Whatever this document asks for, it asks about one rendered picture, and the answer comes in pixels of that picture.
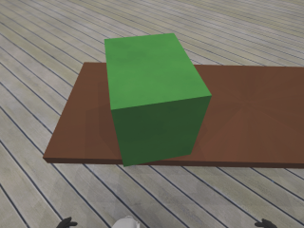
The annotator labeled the carton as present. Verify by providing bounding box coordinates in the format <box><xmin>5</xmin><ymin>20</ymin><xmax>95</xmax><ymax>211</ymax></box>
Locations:
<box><xmin>104</xmin><ymin>32</ymin><xmax>212</xmax><ymax>167</ymax></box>

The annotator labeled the table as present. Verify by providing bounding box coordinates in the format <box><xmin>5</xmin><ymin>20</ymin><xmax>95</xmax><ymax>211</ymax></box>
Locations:
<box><xmin>43</xmin><ymin>62</ymin><xmax>304</xmax><ymax>169</ymax></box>

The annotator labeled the right robot hand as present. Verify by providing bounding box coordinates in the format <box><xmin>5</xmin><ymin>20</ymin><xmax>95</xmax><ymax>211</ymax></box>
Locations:
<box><xmin>255</xmin><ymin>218</ymin><xmax>277</xmax><ymax>228</ymax></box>

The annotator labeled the left robot hand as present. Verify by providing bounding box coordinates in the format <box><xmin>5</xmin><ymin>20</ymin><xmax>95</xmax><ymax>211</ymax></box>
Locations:
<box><xmin>56</xmin><ymin>217</ymin><xmax>78</xmax><ymax>228</ymax></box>

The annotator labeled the left robot thigh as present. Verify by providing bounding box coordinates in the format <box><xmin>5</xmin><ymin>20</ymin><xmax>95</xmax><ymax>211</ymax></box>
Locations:
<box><xmin>112</xmin><ymin>218</ymin><xmax>141</xmax><ymax>228</ymax></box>

